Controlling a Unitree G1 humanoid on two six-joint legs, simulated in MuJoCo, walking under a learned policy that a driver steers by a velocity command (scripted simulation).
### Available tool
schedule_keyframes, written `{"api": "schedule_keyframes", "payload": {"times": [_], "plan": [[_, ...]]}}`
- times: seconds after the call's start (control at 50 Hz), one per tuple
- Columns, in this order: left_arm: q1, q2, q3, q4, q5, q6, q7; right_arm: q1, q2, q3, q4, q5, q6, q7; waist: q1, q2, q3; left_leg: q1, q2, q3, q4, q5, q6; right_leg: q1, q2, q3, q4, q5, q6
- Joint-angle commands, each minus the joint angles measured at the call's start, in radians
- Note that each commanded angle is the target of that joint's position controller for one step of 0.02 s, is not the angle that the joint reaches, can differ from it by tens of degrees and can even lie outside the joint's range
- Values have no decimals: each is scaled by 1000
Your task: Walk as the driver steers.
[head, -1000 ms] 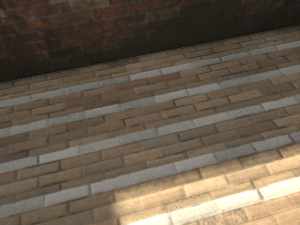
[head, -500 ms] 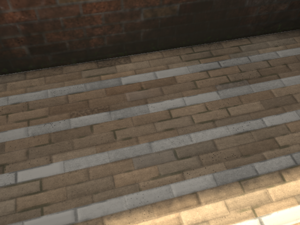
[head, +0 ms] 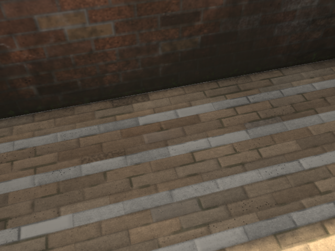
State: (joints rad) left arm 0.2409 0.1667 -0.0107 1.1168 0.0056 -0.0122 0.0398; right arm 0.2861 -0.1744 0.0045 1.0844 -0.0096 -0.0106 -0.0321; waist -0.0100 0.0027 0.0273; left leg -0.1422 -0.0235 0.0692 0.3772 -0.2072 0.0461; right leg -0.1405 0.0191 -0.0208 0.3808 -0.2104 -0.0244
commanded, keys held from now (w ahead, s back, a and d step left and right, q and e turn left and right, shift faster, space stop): no key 0.64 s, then w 0.36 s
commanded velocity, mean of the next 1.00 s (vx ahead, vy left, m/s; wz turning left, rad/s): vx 0.09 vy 0.00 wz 0.00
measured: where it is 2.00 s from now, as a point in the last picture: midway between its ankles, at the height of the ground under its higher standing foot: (179, 246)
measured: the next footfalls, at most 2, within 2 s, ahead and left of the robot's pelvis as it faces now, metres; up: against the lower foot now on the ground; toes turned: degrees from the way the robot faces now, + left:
right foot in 0.98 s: +0.12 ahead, -0.12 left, +0.00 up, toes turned -4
left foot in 1.46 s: +0.46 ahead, +0.03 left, +0.00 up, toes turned +12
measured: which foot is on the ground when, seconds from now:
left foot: down 0.00-0.98, up 1.00-1.00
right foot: down 0.00-0.74, up 0.76-0.96, down 0.98-1.00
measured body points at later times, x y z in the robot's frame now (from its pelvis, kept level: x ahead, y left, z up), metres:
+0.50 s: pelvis +0.01 +0.00 +0.00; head +0.01 +0.00 +0.45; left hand -0.01 +0.21 -0.16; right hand -0.01 -0.22 -0.16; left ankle +0.00 +0.09 -0.75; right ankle +0.00 -0.10 -0.75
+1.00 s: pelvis +0.07 -0.03 -0.01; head +0.07 -0.06 +0.44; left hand +0.11 +0.20 -0.15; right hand -0.02 -0.26 -0.17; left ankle +0.00 +0.09 -0.74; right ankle +0.08 -0.12 -0.75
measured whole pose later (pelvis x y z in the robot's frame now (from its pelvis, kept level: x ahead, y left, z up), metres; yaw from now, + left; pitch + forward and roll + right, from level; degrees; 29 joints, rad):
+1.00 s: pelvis +0.07 -0.03 -0.01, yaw +0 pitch +0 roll +1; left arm 0.28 0.16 0.03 1.06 0.02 -0.07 0.00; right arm 0.47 -0.19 -0.05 1.16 -0.02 -0.03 -0.02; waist -0.02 0.04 -0.01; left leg -0.12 0.01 0.03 0.51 -0.39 0.06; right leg -0.25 0.00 -0.09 0.51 -0.29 -0.07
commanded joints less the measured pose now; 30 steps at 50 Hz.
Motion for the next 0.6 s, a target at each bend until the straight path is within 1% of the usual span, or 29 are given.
{"api": "schedule_keyframes", "payload": {"times": [0.02, 0.26, 0.6], "plan": [[46, 86, 12, 0, 0, -4, 5, 53, -71, -10, 0, 0, -4, -6, 1, 1, 21, -6, 117, -120, -63, 116, 7, -13, -115, 114, -62, 164, -28], [80, 59, 6, 44, 1, 2, 9, 71, -52, -4, 47, 0, 0, -13, 2, -4, 41, -7, 121, -123, -62, 117, 8, -13, -109, 107, -66, 153, -26], [119, 34, 2, 68, 2, 4, 11, 100, -24, 0, 75, -1, -3, -16, 5, -1, 58, -20, 120, -130, -74, 90, 11, -24, -106, 102, -68, 112, -22]]}}
Keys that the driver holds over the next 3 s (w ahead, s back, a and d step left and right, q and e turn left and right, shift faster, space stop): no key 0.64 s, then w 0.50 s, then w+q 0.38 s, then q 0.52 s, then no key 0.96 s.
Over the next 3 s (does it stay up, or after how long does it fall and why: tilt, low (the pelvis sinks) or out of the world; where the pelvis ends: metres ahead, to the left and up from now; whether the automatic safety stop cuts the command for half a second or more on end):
stays up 0.56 0.00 0.00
